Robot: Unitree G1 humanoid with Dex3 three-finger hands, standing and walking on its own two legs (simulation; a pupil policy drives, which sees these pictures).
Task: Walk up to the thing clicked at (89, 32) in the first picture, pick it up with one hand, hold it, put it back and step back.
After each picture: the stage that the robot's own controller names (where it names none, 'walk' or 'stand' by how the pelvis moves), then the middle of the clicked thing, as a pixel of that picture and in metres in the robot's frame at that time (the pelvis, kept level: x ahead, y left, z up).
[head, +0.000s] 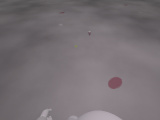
stand; (89, 33) +2.36 +0.11 -0.72
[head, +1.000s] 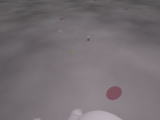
walk; (88, 38) +2.21 +0.32 -0.72
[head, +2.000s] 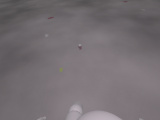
walk; (80, 46) +1.53 +0.40 -0.72
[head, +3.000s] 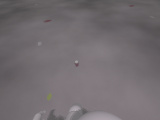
walk; (76, 63) +1.00 +0.33 -0.71
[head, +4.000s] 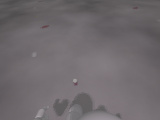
walk; (75, 82) +0.63 +0.27 -0.72
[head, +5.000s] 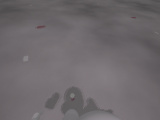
stand; (72, 96) +0.42 +0.19 -0.70
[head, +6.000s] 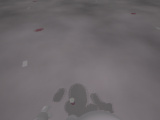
stand; (72, 101) +0.36 +0.21 -0.72
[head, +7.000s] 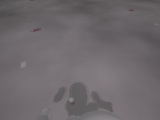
stand; (72, 101) +0.35 +0.22 -0.72
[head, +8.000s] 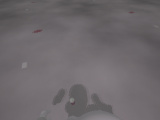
stand; (72, 101) +0.36 +0.22 -0.73
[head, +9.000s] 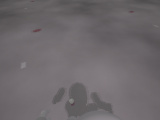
stand; (71, 102) +0.34 +0.22 -0.73
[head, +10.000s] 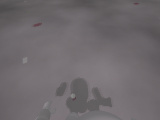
go down; (73, 96) +0.36 +0.21 -0.72
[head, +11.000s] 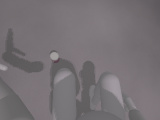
go down; (55, 57) +0.42 +0.27 -0.29
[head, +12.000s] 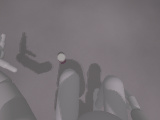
close in; (61, 59) +0.42 +0.26 -0.29
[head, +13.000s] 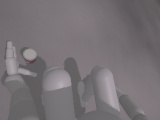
close in; (30, 56) +0.40 +0.30 -0.21
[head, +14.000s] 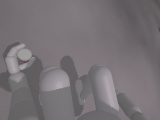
close; (24, 56) +0.39 +0.30 -0.22
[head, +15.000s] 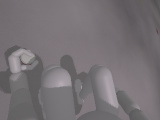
lift; (27, 59) +0.36 +0.29 -0.22
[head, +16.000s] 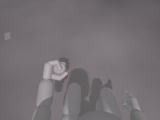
lift; (61, 72) +0.32 +0.21 -0.01
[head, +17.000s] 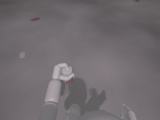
hold; (67, 75) +0.32 +0.17 +0.00
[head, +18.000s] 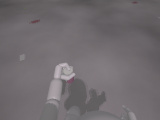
hold; (68, 75) +0.33 +0.17 -0.01
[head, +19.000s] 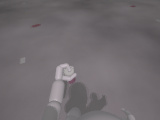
crouch; (70, 75) +0.33 +0.16 +0.01
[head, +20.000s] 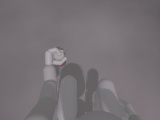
crouch; (60, 59) +0.42 +0.22 -0.11
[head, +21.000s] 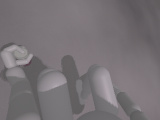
lower; (23, 57) +0.40 +0.30 -0.22
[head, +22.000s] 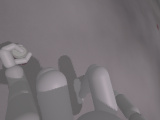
lower; (21, 56) +0.40 +0.31 -0.22
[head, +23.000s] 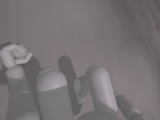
lower; (21, 56) +0.40 +0.31 -0.22
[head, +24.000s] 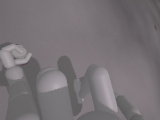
lower; (21, 56) +0.40 +0.31 -0.22
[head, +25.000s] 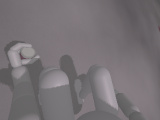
open; (26, 56) +0.39 +0.29 -0.22
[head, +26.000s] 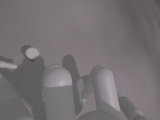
stand; (32, 55) +0.38 +0.29 -0.23
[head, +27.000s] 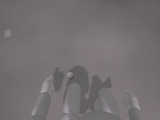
walk; (70, 75) +0.40 +0.22 -0.50
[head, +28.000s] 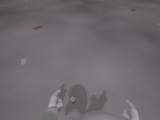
stand; (72, 100) +0.36 +0.19 -0.66
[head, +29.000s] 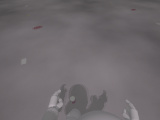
stand; (72, 99) +0.36 +0.20 -0.67
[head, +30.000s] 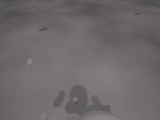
stand; (75, 100) +0.37 +0.18 -0.71
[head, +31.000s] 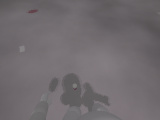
walk; (74, 86) +0.42 +0.14 -0.71
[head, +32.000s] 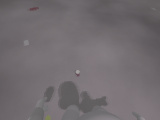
walk; (77, 73) +0.63 +0.16 -0.71
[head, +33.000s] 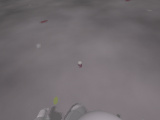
stand; (80, 64) +0.95 +0.28 -0.70
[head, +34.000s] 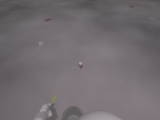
stand; (80, 65) +0.98 +0.20 -0.72
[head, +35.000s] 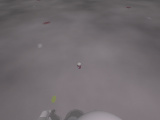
stand; (79, 65) +1.00 +0.24 -0.72
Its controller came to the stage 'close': yes
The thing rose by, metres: 0.71
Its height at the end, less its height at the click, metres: +0.00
